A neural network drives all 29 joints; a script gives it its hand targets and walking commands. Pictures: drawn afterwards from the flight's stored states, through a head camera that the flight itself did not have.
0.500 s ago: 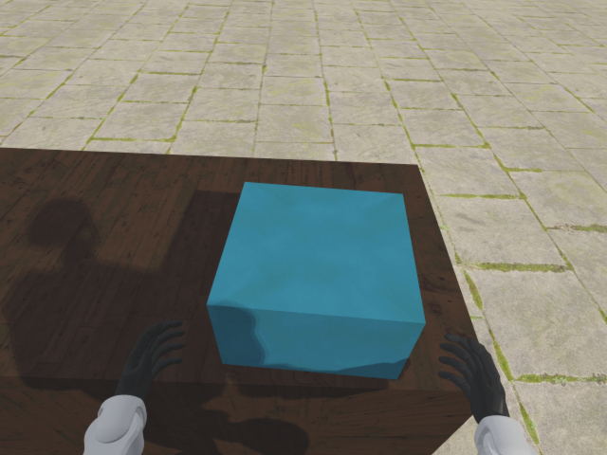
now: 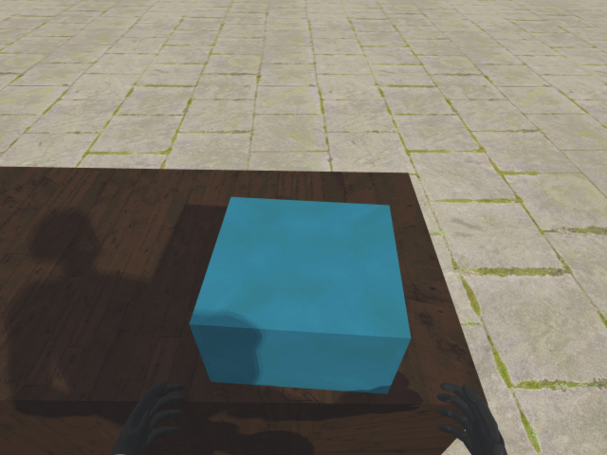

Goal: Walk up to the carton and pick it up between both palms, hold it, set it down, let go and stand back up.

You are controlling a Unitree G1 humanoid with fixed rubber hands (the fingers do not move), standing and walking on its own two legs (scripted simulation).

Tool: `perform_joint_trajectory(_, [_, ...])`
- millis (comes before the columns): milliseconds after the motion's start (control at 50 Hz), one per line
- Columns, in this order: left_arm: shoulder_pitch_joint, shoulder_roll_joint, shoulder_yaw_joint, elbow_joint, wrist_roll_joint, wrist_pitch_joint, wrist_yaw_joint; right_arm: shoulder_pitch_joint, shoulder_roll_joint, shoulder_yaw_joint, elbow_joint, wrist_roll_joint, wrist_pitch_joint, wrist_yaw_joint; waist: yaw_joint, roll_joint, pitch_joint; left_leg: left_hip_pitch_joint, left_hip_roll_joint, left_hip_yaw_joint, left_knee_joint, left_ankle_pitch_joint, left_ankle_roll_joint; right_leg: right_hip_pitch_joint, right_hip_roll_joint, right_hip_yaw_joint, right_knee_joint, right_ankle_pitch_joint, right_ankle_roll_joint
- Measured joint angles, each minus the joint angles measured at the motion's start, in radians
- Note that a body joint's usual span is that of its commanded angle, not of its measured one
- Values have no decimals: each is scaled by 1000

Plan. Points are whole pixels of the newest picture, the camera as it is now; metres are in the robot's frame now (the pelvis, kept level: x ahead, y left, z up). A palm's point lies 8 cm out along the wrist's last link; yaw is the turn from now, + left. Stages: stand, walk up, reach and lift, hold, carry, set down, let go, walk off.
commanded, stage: set down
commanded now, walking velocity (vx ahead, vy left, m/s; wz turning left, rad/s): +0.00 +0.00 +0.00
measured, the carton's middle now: (304, 289) +0.44 +0.03 -0.06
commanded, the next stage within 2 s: let go in 0.70 s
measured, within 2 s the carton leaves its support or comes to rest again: neither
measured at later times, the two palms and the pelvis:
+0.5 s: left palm out of the picture +0.17 +0.23 -0.08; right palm out of the picture +0.18 -0.22 -0.08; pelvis +0.03 -0.01 +0.00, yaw -1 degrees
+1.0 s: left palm out of the picture +0.17 +0.23 -0.08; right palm out of the picture +0.17 -0.22 -0.08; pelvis +0.02 +0.00 +0.00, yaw -1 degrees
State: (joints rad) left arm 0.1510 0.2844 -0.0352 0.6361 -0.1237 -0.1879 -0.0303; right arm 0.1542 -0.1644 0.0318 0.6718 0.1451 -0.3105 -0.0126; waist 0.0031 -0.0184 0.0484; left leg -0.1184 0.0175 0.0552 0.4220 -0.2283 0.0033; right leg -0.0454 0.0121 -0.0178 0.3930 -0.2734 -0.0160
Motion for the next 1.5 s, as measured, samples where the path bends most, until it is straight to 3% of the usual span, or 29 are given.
perform_joint_trajectory(280, [80,-35,34,-47,70,106,2,54,12,-30,24,-86,24,2,15,-3,13,20,2,10,-54,8,-9,9,3,10,-38,3,-5])
perform_joint_trajectory(700, [79,-63,54,-126,108,238,2,17,5,-45,89,-130,49,16,14,-1,6,43,-3,20,-91,7,-7,30,-1,20,-81,9,0])
perform_joint_trajectory(1220, [41,-75,48,-97,96,275,19,-2,10,-67,89,-164,94,21,5,4,8,12,6,24,-67,32,-5,-8,6,24,-45,30,-2])
perform_joint_trajectory(1280, [50,-85,56,-59,154,229,23,10,-4,-65,88,-178,202,19,-1,11,-24,-31,10,18,-28,20,-5,-43,9,18,-18,22,1])
perform_joint_trajectory(1340, [76,-95,66,-17,164,206,22,40,-22,-74,115,-184,290,29,5,18,-42,-58,12,17,8,3,-4,-68,10,17,13,8,0])
perform_joint_trajectory(1500, [168,-108,75,113,158,184,33,120,-44,-93,227,-178,327,36,6,22,-38,-79,8,19,16,4,1,-95,6,19,33,4,1])
